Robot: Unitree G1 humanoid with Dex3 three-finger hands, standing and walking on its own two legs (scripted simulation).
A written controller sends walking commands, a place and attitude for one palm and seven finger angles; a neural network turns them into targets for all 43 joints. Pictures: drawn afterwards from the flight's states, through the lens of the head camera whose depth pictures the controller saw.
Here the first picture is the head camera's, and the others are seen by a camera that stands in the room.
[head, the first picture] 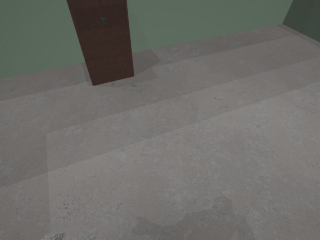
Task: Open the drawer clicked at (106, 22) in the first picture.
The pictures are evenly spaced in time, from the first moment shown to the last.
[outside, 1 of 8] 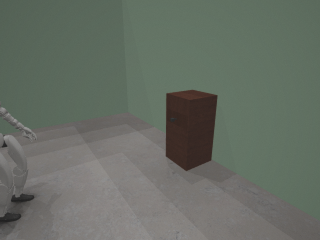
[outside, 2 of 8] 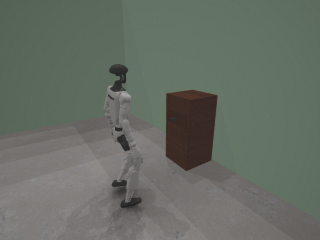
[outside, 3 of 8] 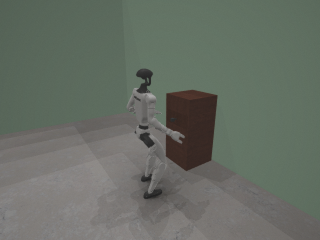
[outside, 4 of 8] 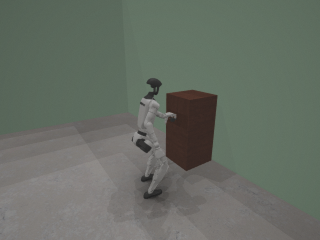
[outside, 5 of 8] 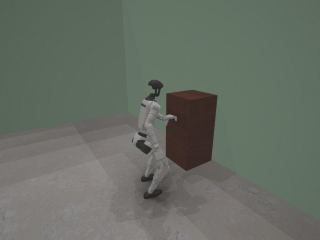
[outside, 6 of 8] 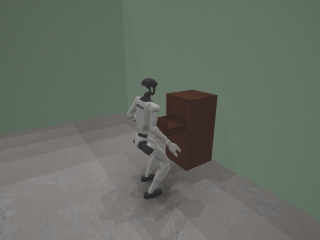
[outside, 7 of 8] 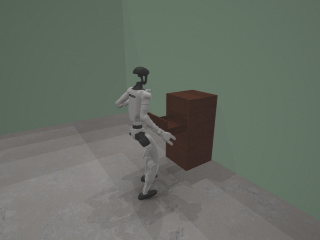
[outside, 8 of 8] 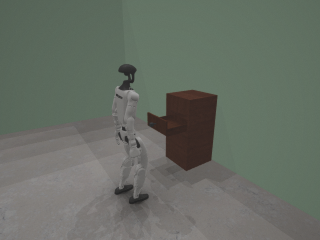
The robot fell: no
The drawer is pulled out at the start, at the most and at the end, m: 0.00 0.30 0.30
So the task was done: yes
